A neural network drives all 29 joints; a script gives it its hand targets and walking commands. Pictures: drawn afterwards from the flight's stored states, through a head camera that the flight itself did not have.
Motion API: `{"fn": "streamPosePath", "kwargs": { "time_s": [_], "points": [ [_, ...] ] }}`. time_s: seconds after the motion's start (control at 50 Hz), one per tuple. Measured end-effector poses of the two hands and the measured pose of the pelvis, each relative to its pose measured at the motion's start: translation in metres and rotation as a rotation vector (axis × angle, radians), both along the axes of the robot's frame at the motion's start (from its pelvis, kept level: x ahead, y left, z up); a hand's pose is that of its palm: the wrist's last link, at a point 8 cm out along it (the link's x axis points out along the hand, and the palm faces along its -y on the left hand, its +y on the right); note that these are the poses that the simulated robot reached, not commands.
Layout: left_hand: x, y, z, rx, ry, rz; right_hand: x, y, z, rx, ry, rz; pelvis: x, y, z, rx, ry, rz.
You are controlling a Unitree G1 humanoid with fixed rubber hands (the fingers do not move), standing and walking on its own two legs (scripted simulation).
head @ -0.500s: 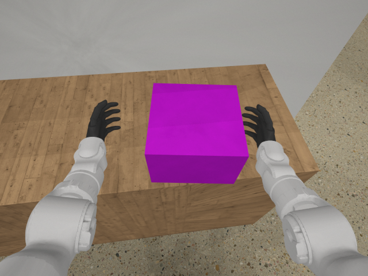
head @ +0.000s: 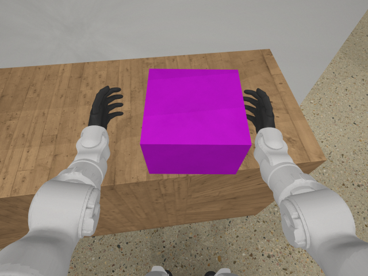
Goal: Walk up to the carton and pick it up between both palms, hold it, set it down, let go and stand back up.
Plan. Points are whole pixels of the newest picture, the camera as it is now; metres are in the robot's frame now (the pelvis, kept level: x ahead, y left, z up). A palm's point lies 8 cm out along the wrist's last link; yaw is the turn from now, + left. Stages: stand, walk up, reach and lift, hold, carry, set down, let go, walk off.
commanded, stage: reach and lift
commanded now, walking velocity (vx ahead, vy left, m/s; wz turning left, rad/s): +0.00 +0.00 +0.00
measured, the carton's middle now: (193, 122) +0.47 +0.00 -0.01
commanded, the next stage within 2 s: none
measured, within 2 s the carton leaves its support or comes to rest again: neither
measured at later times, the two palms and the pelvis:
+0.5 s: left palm (115, 122) +0.44 +0.18 +0.05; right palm (253, 135) +0.41 -0.14 +0.03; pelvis +0.02 +0.02 +0.02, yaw -1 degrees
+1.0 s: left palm (113, 126) +0.43 +0.18 +0.05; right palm (254, 136) +0.40 -0.13 +0.04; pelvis +0.03 +0.01 +0.03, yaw -1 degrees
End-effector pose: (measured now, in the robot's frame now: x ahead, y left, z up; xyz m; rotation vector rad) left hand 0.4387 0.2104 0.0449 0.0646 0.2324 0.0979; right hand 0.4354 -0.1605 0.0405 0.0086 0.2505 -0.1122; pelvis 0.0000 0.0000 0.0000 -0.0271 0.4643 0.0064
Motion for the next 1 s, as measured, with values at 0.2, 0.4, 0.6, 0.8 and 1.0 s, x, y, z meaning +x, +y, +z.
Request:
{"fn": "streamPosePath", "kwargs": {
  "time_s": [0.2, 0.4, 0.6, 0.8, 1.0],
  "points": [
    [0.014, -0.038, -0.002, -0.085, -0.037, -0.048, -0.006, 0.017, -0.002, -0.024, -0.027, -0.045, 0.0, 0.001, 0.006, -0.002, -0.028, 0.003],
    [0.003, -0.034, -0.001, -0.069, -0.027, -0.032, -0.024, 0.025, -0.007, -0.008, -0.065, -0.077, 0.013, 0.013, 0.02, -0.016, -0.091, -0.009],
    [-0.002, -0.034, 0.0, -0.061, -0.01, -0.027, -0.026, 0.026, -0.005, -0.048, -0.055, -0.06, 0.019, 0.02, 0.027, -0.013, -0.135, -0.023],
    [-0.003, -0.034, 0.0, -0.052, -0.013, -0.025, -0.027, 0.026, -0.003, -0.064, -0.031, -0.063, 0.024, 0.016, 0.031, -0.013, -0.142, -0.017],
    [-0.013, -0.034, 0.001, -0.035, -0.006, -0.011, -0.031, 0.026, -0.002, -0.061, -0.026, -0.05, 0.025, 0.009, 0.034, -0.01, -0.161, -0.007]
  ]
}}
